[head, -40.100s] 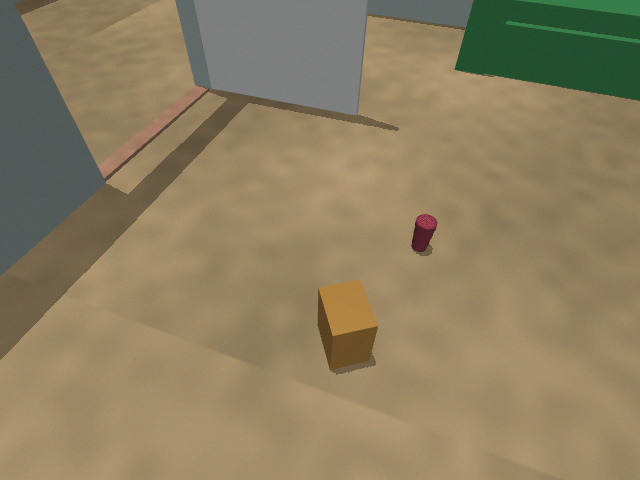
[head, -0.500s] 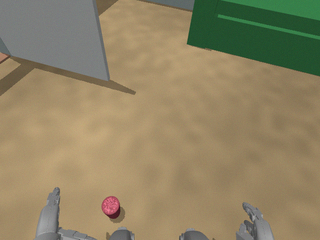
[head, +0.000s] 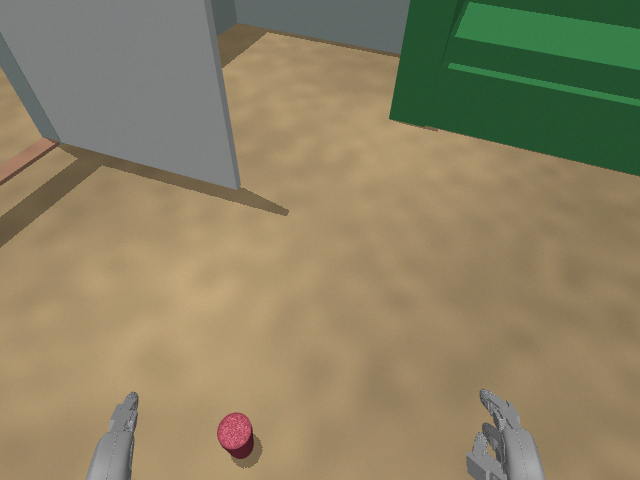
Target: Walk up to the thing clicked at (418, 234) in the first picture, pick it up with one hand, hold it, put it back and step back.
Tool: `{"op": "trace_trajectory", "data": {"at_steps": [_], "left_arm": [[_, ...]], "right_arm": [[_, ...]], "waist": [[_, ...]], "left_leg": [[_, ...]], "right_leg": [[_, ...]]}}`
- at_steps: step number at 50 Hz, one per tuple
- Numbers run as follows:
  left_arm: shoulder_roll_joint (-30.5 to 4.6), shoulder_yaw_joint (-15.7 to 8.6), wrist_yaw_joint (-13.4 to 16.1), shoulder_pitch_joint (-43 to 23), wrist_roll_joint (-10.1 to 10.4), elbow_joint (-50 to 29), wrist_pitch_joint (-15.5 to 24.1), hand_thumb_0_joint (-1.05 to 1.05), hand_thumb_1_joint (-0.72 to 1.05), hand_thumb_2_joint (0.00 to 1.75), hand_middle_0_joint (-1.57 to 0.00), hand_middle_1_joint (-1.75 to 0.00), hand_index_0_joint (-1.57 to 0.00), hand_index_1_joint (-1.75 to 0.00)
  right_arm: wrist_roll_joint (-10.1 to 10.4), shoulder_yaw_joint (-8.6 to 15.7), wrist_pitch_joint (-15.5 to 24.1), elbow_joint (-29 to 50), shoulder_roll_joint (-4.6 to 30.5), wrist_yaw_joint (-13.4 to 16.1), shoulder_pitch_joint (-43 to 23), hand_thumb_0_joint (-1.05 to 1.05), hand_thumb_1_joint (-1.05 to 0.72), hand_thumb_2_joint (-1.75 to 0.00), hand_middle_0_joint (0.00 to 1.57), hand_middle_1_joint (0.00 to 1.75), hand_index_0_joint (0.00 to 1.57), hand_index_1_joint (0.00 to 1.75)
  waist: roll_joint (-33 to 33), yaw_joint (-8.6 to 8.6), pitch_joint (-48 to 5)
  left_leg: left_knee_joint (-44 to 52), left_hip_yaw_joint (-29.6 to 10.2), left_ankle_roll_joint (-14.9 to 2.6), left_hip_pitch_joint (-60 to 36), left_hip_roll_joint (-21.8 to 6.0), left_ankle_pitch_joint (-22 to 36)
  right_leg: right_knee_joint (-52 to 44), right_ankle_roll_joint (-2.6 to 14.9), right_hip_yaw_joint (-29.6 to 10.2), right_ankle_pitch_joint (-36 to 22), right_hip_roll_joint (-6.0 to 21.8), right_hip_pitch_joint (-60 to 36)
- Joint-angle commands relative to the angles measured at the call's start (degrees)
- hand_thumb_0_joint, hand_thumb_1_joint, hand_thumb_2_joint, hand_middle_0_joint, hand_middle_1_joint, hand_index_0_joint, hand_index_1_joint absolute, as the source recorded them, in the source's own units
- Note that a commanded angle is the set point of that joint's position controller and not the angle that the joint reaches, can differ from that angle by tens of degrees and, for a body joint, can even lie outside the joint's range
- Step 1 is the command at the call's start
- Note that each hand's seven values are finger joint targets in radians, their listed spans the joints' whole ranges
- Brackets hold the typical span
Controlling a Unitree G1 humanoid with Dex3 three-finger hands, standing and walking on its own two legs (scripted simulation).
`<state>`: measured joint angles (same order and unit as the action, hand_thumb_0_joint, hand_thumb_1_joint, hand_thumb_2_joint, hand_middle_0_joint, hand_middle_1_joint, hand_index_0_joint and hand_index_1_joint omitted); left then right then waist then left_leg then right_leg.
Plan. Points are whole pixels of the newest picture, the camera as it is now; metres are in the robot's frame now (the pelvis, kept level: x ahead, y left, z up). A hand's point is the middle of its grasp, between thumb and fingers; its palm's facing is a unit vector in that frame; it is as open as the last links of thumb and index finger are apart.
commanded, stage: home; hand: left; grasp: from the side
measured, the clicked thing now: (238, 438) +0.35 +0.20 -0.64
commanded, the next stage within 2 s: stand in 1.36 s
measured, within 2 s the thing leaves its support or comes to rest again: neither
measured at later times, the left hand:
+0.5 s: hand out of the picture +0.16 +0.17 -0.05, palm faces +0.10 -0.95 -0.29, open 17.5 cm
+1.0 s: hand (173, 477) +0.16 +0.18 -0.05, palm faces +0.10 -0.95 -0.28, open 17.6 cm
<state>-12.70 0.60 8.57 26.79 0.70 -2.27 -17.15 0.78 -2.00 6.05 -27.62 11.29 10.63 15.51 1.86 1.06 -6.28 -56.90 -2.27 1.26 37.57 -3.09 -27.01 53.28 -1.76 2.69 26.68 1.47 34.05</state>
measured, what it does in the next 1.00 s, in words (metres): stands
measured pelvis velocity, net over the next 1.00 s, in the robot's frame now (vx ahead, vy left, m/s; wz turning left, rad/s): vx -0.01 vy -0.01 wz -0.01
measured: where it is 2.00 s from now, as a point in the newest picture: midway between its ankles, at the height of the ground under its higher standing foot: outside the picture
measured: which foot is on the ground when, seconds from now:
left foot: down 0.00-1.00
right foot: down 0.00-1.00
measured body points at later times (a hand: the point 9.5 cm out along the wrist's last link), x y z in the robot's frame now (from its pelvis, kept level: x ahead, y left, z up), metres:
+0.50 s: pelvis -0.01 -0.01 +0.00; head +0.01 -0.01 +0.45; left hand +0.15 +0.22 -0.03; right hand +0.15 -0.25 -0.07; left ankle +0.02 +0.13 -0.68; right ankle +0.00 -0.14 -0.68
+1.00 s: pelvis -0.01 -0.01 +0.00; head +0.01 +0.00 +0.45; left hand +0.15 +0.23 -0.03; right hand +0.15 -0.25 -0.07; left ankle +0.02 +0.13 -0.68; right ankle +0.00 -0.14 -0.68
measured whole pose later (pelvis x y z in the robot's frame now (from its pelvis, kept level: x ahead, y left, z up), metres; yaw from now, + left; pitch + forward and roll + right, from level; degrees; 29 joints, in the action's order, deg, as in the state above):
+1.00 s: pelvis -0.01 -0.01 +0.00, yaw +0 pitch +7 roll -2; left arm -11.9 0.3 7.7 26.6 0.7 -0.8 -14.9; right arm 0.6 -1.6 7.2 -29.2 11.5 10.4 15.9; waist 1.8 1.2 -5.6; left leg -55.6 -2.0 1.6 36.7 -3.3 -25.7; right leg 52.9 -1.3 2.3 25.7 1.2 33.8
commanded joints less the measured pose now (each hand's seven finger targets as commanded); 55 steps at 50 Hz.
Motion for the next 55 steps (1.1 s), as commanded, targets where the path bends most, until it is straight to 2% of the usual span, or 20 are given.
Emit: {"op": "trace_trajectory", "data": {"at_steps": [1,2,3,4,7,12,17,19,21,27,28,29,32,37,39,41,44,49,51,55], "left_arm": [[-4.6,-2.8,0.4,-0.4,-0.7,-9.4,3.1,0.00,-0.56,0.05,-0.05,-0.05,-0.05,-0.05],[-3.4,-2.1,0.2,0.5,-0.6,-6.4,3.0,0.00,-0.58,0.04,-0.05,-0.05,-0.05,-0.05],[-5.9,-3.5,0.3,-2.4,-0.5,-11.8,3.5,0.00,-0.58,0.04,-0.05,-0.05,-0.05,-0.05],[-6.4,-3.8,0.4,-3.9,-0.5,-12.6,3.6,0.00,-0.55,0.06,-0.05,-0.06,-0.05,-0.06],[-4.6,-3.3,0.0,0.0,-0.4,-7.9,3.5,0.00,-0.58,0.04,-0.05,-0.05,-0.05,-0.05],[-6.0,-4.2,-0.2,-2.0,-0.2,-12.0,4.2,0.00,-0.55,0.06,-0.05,-0.06,-0.05,-0.06],[-4.1,-2.9,-0.4,-0.7,-0.4,-8.1,4.3,0.00,-0.56,0.05,-0.05,-0.05,-0.05,-0.05],[-5.0,-3.4,-0.3,-2.4,-0.3,-9.8,4.3,0.00,-0.53,0.07,-0.05,-0.06,-0.05,-0.06],[-6.1,-4.0,-0.1,-3.0,-0.5,-12.0,4.7,0.00,-0.55,0.05,-0.05,-0.05,-0.05,-0.05],[-4.4,-2.8,-0.2,-1.7,-0.5,-7.8,4.4,0.00,-0.57,0.05,-0.05,-0.05,-0.05,-0.05],[-3.8,-2.7,-0.2,-1.2,-0.5,-7.5,4.3,0.00,-0.57,0.04,-0.05,-0.05,-0.05,-0.05],[-6.0,-4.1,0.0,-3.4,-0.5,-10.9,4.8,0.00,-0.56,0.05,-0.05,-0.05,-0.05,-0.05],[-4.2,-2.8,-0.3,-0.9,-0.5,-7.9,4.5,0.00,-0.58,0.04,-0.05,-0.05,-0.05,-0.05],[-5.3,-3.7,-0.2,-2.2,-0.5,-10.8,5.1,0.00,-0.58,0.04,-0.05,-0.05,-0.05,-0.05],[-3.6,-2.8,-0.5,0.1,-0.6,-7.3,4.7,0.00,-0.59,0.03,-0.04,-0.05,-0.04,-0.05],[-5.0,-3.6,-0.3,-1.5,-0.6,-9.9,5.0,0.00,-0.57,0.05,-0.05,-0.05,-0.05,-0.05],[-5.7,-3.7,-0.2,-3.7,-0.5,-12.4,5.1,0.00,-0.59,0.03,-0.04,-0.05,-0.04,-0.05],[-3.1,-2.3,-0.4,0.3,-0.6,-6.7,4.7,0.00,-0.57,0.05,-0.05,-0.05,-0.05,-0.05],[-6.0,-4.3,-0.1,-2.6,-0.7,-11.3,5.2,0.00,-0.57,0.04,-0.05,-0.05,-0.05,-0.05],[-4.2,-2.8,-0.2,-2.0,-0.5,-9.1,4.9,0.00,-0.57,0.05,-0.05,-0.05,-0.05,-0.05]], "right_arm": [[-0.4,3.0,3.3,7.9,6.8,0.9,-2.9,0.00,-0.90,-0.90,0.20,0.30,0.20,0.30],[-0.4,2.8,3.2,8.1,6.7,0.8,-3.5,0.00,-0.90,-0.90,0.20,0.30,0.20,0.30],[-0.4,3.1,3.2,8.2,6.9,0.7,-3.3,0.00,-0.90,-0.90,0.20,0.30,0.20,0.30],[-0.4,3.4,3.2,8.1,7.3,0.7,-3.7,0.00,-0.90,-0.90,0.20,0.30,0.20,0.30],[-0.3,2.9,3.2,7.9,6.5,0.5,-3.6,0.00,-0.90,-0.90,0.20,0.30,0.20,0.30],[-0.3,3.4,3.3,8.9,7.1,0.3,-4.2,0.00,-0.90,-0.90,0.20,0.30,0.20,0.30],[-0.3,3.2,3.6,8.4,6.7,0.5,-3.9,0.00,-0.90,-0.90,0.20,0.30,0.20,0.30],[-0.2,3.1,3.8,8.4,6.9,0.4,-4.0,0.00,-0.90,-0.90,0.20,0.30,0.20,0.30],[-0.3,3.3,3.9,8.0,6.9,0.7,-3.4,0.00,-0.90,-0.90,0.20,0.30,0.20,0.30],[-0.4,3.0,4.2,7.7,6.7,0.9,-3.7,0.00,-0.90,-0.90,0.20,0.30,0.20,0.30],[-0.3,3.0,4.3,8.0,6.7,0.9,-3.9,0.00,-0.90,-0.90,0.20,0.30,0.20,0.30],[-0.3,3.1,4.3,7.3,6.8,0.9,-3.6,0.00,-0.90,-0.90,0.20,0.30,0.20,0.30],[-0.4,2.8,4.4,7.6,6.5,0.7,-4.0,0.00,-0.90,-0.90,0.20,0.30,0.20,0.30],[-0.5,3.3,4.4,7.9,7.0,0.7,-3.6,0.00,-0.90,-0.90,0.20,0.30,0.20,0.30],[-0.5,3.1,4.4,7.6,6.5,0.6,-3.5,0.00,-0.90,-0.90,0.20,0.30,0.20,0.30],[-0.5,3.2,4.3,7.6,6.8,0.7,-3.4,0.00,-0.90,-0.90,0.20,0.30,0.20,0.30],[-0.5,3.5,4.4,7.9,7.2,0.8,-3.8,0.00,-0.90,-0.90,0.20,0.30,0.20,0.30],[-0.6,3.1,4.6,7.5,6.6,0.8,-3.7,0.00,-0.90,-0.90,0.20,0.30,0.20,0.30],[-0.6,3.4,4.5,7.3,6.9,0.8,-3.7,0.00,-0.90,-0.90,0.20,0.30,0.20,0.30],[-0.6,2.9,4.6,7.4,6.6,0.7,-3.7,0.00,-0.90,-0.90,0.20,0.30,0.20,0.30]], "waist": [[0.5,0.49,-7.1],[-0.5,0.71,-4.0],[0.2,0.07,-6.2],[0.9,0.10,-4.8],[-1.2,0.20,-3.0],[0.3,-0.10,-4.8],[-0.6,0.70,-4.6],[1.1,0.41,-4.0],[1.1,0.13,-6.9],[-1.0,0.77,-3.9],[-1.1,0.37,-4.2],[0.3,0.00,-4.2],[-0.4,0.03,-2.6],[0.9,-0.10,-4.5],[-1.2,0.40,-4.4],[0.3,0.12,-5.9],[0.9,0.00,-5.5],[-0.9,0.25,-4.2],[0.8,-0.57,-5.9],[1.6,0.12,-3.2]], "left_leg": [[9.4,1.9,-0.89,-7.1,2.3,14.8],[9.7,1.7,-0.93,-5.8,2.2,13.3],[9.9,1.9,-0.97,-6.4,2.3,13.6],[10.0,2.1,-0.95,-6.2,2.5,12.4],[10.0,2.4,-1.22,-4.8,2.6,10.6],[10.2,2.9,-1.26,-5.4,2.8,8.6],[11.0,2.2,-1.26,-5.3,2.4,6.3],[11.4,2.3,-1.21,-4.8,2.6,4.8],[10.8,2.3,-1.07,-6.5,2.3,7.7],[10.3,2.5,-1.38,-5.0,2.4,8.0],[10.6,2.5,-1.30,-5.3,2.4,7.7],[10.9,2.5,-1.15,-5.5,2.3,7.6],[11.3,2.3,-1.14,-4.9,2.3,6.7],[11.2,2.3,-0.95,-6.0,2.2,8.6],[10.5,2.4,-1.18,-5.7,2.2,9.4],[10.5,2.4,-1.06,-6.5,2.3,10.6],[10.9,2.4,-1.06,-6.5,2.3,9.3],[10.7,2.4,-1.26,-5.6,2.3,9.0],[10.9,2.3,-1.05,-6.2,2.3,9.6],[11.5,2.4,-0.96,-5.8,2.2,7.8]], "right_leg": [[-8.6,1.67,1.2,-13.6,-2.7,-3.3],[-8.9,1.62,1.5,-12.1,-2.7,-2.3],[-9.1,1.65,1.5,-12.4,-2.6,-3.1],[-9.6,1.58,1.4,-11.4,-2.5,-2.4],[-10.4,1.34,1.2,-10.0,-2.4,-2.1],[-10.9,1.40,0.6,-8.3,-2.1,-2.2],[-10.5,1.70,1.2,-5.6,-2.7,-1.2],[-10.5,1.81,1.1,-4.3,-2.5,-0.9],[-9.9,1.81,1.0,-6.9,-2.6,-1.9],[-10.4,1.42,0.9,-7.6,-2.4,-1.3],[-10.4,1.50,0.9,-7.2,-2.5,-1.5],[-10.2,1.70,1.0,-6.7,-2.4,-1.4],[-10.4,1.75,1.3,-5.7,-2.6,-1.2],[-9.7,1.89,1.3,-7.4,-2.6,-1.7],[-9.8,1.64,1.2,-8.4,-2.7,-1.9],[-9.4,1.72,1.0,-9.6,-2.6,-2.4],[-9.9,1.79,1.1,-8.3,-2.5,-2.0],[-9.9,1.64,1.1,-8.2,-2.6,-1.6],[-9.6,1.89,1.2,-8.4,-2.4,-2.5],[-9.9,1.91,1.2,-6.7,-2.6,-0.8]]}}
